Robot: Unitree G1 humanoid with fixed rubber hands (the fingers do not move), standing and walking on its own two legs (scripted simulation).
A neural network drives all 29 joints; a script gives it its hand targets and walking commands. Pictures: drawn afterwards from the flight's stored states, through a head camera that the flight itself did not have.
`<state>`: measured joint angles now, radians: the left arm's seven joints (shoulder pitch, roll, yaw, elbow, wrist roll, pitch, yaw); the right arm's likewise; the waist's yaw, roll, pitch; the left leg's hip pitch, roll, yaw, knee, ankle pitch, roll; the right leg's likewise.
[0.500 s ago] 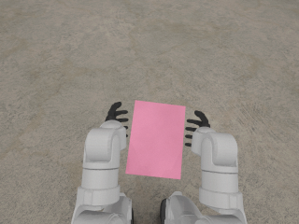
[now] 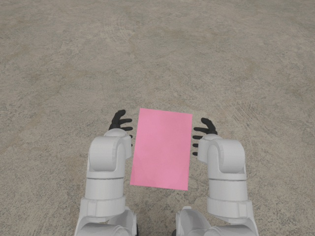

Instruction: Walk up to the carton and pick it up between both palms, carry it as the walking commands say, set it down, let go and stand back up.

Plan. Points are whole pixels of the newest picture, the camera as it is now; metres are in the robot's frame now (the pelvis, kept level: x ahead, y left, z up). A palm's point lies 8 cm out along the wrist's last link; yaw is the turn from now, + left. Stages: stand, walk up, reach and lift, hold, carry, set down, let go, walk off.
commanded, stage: carry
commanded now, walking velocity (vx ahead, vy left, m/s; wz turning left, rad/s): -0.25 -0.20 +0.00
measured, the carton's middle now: (159, 150) +0.37 +0.02 -0.07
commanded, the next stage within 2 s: none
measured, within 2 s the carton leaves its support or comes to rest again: neither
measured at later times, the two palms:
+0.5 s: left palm (148, 224) +0.14 +0.04 +0.09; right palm (265, 230) +0.14 -0.18 +0.07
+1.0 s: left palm out of the picture -0.02 -0.05 +0.09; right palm out of the picture -0.03 -0.27 +0.07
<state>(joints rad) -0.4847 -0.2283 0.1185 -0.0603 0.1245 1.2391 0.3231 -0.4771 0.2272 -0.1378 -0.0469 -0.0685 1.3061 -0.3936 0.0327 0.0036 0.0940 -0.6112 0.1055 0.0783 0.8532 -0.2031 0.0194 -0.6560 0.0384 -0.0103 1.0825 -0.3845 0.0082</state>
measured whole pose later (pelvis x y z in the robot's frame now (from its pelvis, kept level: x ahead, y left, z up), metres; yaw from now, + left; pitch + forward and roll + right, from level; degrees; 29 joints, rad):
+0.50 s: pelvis -0.18 -0.09 +0.00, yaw +0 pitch -3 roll -3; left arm -0.54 -0.25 0.12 -0.03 0.07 1.27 0.46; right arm -0.50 0.24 -0.19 -0.02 -0.11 1.33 -0.33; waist 0.07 0.03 0.12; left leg -0.69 0.14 0.00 0.83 -0.26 -0.03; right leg -0.53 0.04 -0.04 0.86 -0.29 -0.02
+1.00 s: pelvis -0.34 -0.16 +0.00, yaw +2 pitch +0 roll -1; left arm -0.52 -0.24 0.12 -0.06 0.13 1.28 0.33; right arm -0.47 0.22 -0.18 -0.07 -0.06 1.34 -0.37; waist 0.01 0.00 0.08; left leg -0.61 0.06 0.07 0.86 -0.29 0.03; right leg -0.63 0.02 -0.07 0.83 -0.21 -0.04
